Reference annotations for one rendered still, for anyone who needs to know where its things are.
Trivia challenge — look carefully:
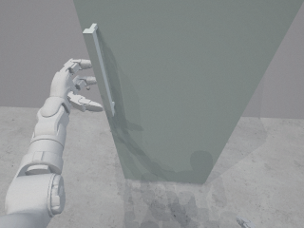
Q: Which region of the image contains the robot right hand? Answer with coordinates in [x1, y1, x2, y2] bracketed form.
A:
[236, 216, 257, 228]

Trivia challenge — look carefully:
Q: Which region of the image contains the robot left upper arm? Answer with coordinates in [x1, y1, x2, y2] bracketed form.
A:
[0, 173, 66, 228]

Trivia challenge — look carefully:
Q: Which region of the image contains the fridge door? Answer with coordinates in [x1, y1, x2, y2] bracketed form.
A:
[73, 0, 304, 183]

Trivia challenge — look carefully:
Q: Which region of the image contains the robot left forearm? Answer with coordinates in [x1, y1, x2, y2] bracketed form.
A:
[4, 96, 71, 215]

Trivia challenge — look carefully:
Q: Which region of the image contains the handle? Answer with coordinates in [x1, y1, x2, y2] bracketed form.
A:
[83, 23, 115, 117]

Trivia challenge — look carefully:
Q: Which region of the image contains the robot left hand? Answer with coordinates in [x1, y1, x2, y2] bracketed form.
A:
[49, 58, 104, 112]

